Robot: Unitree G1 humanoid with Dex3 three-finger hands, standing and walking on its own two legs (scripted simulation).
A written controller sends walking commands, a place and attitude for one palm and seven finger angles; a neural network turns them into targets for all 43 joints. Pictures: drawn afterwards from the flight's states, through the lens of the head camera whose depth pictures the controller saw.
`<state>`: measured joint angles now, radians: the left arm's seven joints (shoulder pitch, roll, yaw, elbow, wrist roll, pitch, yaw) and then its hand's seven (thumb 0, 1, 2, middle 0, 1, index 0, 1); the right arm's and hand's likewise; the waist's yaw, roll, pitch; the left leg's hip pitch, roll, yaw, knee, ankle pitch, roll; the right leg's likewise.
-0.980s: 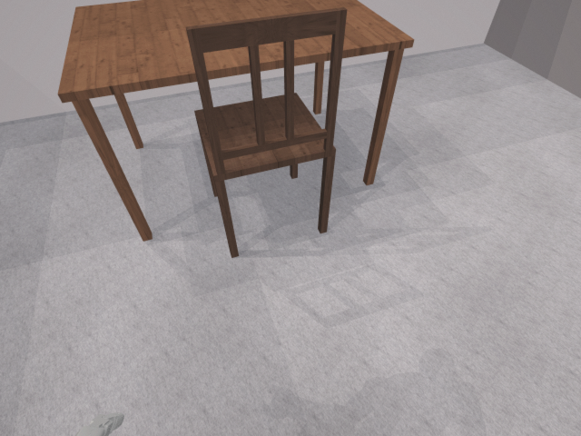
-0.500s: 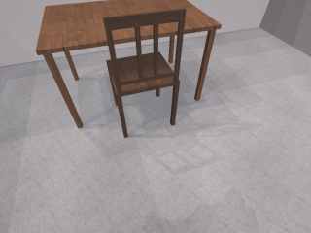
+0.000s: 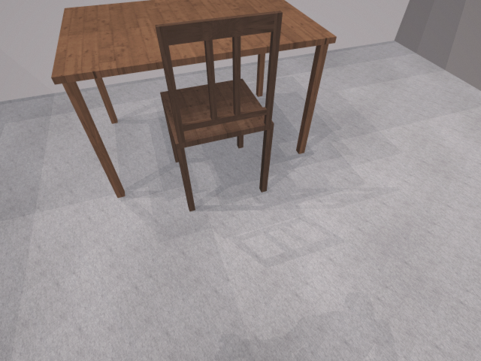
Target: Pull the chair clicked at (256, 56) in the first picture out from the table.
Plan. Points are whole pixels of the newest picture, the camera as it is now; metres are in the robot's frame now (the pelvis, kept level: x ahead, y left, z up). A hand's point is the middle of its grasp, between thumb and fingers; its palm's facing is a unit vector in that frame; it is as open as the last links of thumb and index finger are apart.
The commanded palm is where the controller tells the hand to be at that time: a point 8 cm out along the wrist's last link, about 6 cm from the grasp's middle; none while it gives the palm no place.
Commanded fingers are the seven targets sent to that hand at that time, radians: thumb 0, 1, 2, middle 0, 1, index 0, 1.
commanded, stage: look at it before walking up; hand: left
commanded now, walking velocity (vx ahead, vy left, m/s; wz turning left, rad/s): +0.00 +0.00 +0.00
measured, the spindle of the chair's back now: (211, 82) +1.03 +0.17 -0.07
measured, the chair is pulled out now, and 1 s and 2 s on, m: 0.00 0.00 0.00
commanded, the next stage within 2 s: walk to a spot facing it in 0.56 s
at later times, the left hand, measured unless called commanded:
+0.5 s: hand out of the picture +0.08 +0.25 -0.15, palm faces -0.03 -0.94 -0.34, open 7.4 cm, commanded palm none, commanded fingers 0.00 0.90 0.90 -0.20 -0.30 -0.20 -0.30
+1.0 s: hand out of the picture +0.08 +0.21 -0.18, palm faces -0.13 -0.95 -0.28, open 7.4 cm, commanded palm none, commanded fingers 0.00 0.90 0.90 -0.20 -0.30 -0.20 -0.30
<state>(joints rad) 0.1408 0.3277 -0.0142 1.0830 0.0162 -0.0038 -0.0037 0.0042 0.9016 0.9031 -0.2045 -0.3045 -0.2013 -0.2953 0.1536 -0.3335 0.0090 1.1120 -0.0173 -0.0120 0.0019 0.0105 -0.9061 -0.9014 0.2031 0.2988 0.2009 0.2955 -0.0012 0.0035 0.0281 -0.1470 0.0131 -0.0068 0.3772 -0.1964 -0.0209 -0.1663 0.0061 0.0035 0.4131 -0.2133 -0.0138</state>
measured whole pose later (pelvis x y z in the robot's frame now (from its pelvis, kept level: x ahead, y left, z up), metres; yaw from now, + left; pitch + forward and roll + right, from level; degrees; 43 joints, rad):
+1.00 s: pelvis +0.00 +0.00 -0.02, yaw -8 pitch -2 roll +2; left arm 0.20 0.27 0.02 0.99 0.02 0.06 -0.01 0.00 0.90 0.90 -0.20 -0.30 -0.20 -0.29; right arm 0.15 -0.24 -0.02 0.99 -0.02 0.02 -0.02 0.01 -0.91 -0.90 0.20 0.30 0.20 0.30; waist 0.03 -0.03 0.08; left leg -0.20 0.05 0.13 0.54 -0.30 -0.03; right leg -0.32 0.03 0.08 0.68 -0.33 -0.01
